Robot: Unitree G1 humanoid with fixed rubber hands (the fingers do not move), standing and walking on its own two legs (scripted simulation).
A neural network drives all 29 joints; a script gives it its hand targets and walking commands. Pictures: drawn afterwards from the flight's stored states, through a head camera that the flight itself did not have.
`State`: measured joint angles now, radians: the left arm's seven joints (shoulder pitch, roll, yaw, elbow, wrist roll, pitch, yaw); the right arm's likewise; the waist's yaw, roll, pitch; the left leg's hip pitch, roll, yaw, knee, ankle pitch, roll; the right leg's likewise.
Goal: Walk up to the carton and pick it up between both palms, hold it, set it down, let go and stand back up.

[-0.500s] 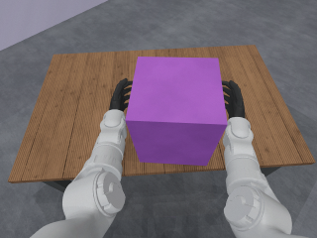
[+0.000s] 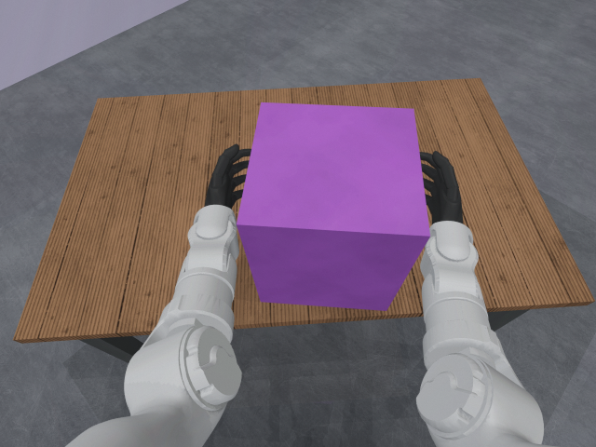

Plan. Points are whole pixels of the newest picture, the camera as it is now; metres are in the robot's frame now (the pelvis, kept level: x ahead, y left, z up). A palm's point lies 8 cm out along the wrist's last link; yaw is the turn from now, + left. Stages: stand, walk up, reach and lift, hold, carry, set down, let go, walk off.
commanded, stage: set down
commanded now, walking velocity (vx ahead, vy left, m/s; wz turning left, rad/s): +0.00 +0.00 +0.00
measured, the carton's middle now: (329, 215) +0.45 -0.01 -0.01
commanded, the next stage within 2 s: none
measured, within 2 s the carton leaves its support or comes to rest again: neither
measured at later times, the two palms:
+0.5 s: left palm (222, 202) +0.44 +0.14 +0.04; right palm (443, 215) +0.41 -0.16 +0.05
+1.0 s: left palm (201, 190) +0.46 +0.17 +0.05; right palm (455, 205) +0.43 -0.18 +0.04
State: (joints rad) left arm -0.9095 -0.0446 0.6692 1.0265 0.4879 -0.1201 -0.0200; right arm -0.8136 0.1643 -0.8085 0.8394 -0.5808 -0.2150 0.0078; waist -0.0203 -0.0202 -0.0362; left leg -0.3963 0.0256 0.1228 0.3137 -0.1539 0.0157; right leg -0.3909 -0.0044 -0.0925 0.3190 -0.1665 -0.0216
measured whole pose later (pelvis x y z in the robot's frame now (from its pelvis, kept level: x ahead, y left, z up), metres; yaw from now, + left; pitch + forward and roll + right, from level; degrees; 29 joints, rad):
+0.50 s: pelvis +0.00 +0.00 +0.00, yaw +0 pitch +15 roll +0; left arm -0.91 -0.02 0.67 1.07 0.49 -0.17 -0.01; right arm -0.82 0.17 -0.81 0.86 -0.58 -0.23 0.00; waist -0.04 -0.03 -0.06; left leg -0.44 0.03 0.12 0.34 -0.16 0.02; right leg -0.42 0.00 -0.10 0.33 -0.17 -0.02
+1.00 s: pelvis -0.02 +0.00 -0.02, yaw -1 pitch +25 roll -2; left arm -1.19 0.26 -0.01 1.66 -0.18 -0.32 0.06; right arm -1.07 -0.16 -0.12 1.44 0.15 -0.25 -0.10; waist -0.05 0.00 -0.25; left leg -0.78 0.06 0.07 0.60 -0.25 0.00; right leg -0.74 0.02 -0.10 0.52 -0.21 -0.03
